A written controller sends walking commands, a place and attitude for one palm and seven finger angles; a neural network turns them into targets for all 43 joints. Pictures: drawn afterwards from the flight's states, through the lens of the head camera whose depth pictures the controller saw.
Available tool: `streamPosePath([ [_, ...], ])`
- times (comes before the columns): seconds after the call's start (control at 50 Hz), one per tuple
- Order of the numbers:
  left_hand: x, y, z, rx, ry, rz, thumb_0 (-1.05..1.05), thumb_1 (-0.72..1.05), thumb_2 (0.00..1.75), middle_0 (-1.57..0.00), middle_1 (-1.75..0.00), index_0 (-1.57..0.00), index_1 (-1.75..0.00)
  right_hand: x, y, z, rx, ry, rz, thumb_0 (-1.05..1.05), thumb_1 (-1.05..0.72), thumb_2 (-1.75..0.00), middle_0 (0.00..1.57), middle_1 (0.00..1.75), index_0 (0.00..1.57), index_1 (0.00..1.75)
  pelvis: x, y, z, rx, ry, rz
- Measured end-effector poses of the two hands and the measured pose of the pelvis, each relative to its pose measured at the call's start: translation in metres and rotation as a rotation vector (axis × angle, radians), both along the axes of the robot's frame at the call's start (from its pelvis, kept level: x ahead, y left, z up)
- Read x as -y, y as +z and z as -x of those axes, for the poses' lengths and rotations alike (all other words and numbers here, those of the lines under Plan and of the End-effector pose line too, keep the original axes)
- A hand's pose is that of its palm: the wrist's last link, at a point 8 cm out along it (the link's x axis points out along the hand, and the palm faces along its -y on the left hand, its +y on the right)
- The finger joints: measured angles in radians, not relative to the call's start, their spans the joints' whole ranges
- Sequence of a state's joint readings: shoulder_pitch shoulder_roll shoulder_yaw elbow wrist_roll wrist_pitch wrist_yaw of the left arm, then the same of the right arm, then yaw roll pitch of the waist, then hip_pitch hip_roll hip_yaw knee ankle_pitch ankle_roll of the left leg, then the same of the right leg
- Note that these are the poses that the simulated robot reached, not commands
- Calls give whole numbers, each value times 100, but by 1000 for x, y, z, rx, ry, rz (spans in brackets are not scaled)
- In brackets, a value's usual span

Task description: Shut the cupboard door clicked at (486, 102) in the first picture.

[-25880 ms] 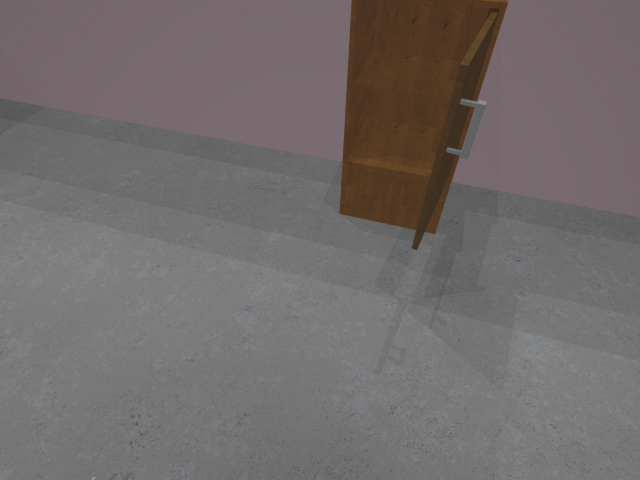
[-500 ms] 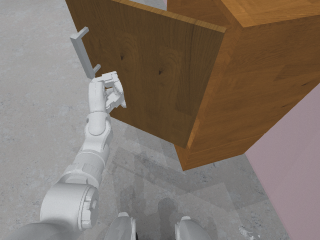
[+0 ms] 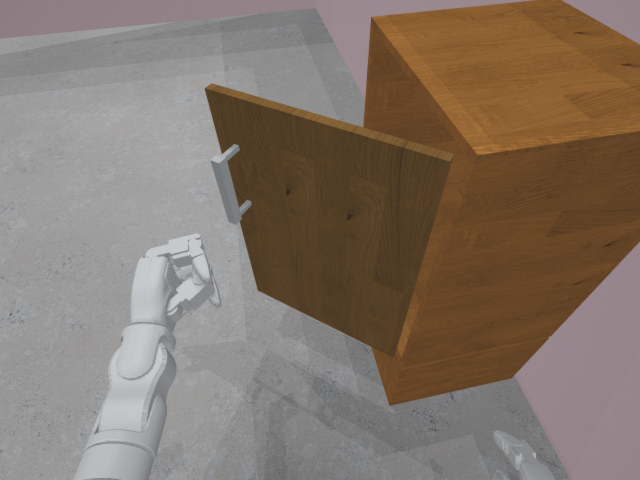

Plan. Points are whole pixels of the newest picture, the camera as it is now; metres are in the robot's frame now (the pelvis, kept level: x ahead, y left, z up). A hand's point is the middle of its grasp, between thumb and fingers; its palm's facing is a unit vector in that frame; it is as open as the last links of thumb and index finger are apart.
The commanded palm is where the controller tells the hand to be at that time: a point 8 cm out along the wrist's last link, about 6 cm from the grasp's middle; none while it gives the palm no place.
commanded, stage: draw the hand back to the body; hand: left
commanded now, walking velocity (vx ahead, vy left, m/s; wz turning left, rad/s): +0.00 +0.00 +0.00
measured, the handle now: (234, 185) +0.61 +0.19 +0.00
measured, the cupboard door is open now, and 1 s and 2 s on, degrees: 49 49 49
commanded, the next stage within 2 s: step back with the hand held close in 1.04 s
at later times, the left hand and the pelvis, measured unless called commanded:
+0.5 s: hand (55, 325) +0.23 +0.25 +0.16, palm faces +0.36 -0.87 -0.34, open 4.8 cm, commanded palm +0.18 +0.29 +0.18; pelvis +0.02 +0.01 +0.04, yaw +1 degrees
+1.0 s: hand out of the picture +0.20 +0.27 +0.19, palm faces +0.45 -0.80 -0.39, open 7.4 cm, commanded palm +0.15 +0.31 +0.21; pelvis +0.01 +0.01 +0.04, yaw +0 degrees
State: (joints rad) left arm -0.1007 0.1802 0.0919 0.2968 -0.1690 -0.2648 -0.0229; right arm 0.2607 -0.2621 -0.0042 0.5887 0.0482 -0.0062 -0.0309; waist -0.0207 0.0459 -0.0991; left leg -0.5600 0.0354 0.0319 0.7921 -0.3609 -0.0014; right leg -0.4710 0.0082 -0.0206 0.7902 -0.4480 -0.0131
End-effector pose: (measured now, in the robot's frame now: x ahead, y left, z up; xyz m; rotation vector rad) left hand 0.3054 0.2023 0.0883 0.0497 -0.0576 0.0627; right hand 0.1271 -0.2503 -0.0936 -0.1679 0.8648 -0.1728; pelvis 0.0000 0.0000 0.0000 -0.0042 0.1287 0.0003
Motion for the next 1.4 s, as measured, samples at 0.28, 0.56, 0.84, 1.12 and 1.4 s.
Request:
streamPosePath([
  [0.28, -52, 55, 68, -64, 172, -209, 1, 90, 90, -96, -112, -95, -112, -54, 58, -85, 205, 126, -23, 1, -90, -90, 20, 30, 20, 29, -10, 30, -12, 144, 12, -4],
  [0.56, -97, 102, 123, -13, 351, -345, 1, 89, 90, -58, -70, -58, -71, -64, 46, -73, 152, 166, -45, 1, -90, -90, 21, 30, 20, 30, -14, 35, -19, 182, 13, -5],
  [0.84, -114, 122, 157, 39, 460, -405, 1, 89, 90, -26, -36, -26, -36, -39, 45, -63, 163, 127, -1, 1, -90, -90, 20, 30, 20, 30, -10, 35, -14, 195, 14, -5],
  [1.12, -104, 125, 152, 70, 407, -403, 1, 89, 90, -21, -30, -21, -31, -40, 55, -64, 214, 118, -6, 1, -90, -90, 20, 30, 20, 30, -6, 36, -11, 204, 4, -1],
  [1.4, -116, 124, 142, 51, 340, -485, 1, 89, 90, -21, -30, -21, -30, -33, 45, -50, 110, 38, 28, 1, -90, -90, 20, 30, 20, 30, -21, 35, -7, 119, -2, 10],
])
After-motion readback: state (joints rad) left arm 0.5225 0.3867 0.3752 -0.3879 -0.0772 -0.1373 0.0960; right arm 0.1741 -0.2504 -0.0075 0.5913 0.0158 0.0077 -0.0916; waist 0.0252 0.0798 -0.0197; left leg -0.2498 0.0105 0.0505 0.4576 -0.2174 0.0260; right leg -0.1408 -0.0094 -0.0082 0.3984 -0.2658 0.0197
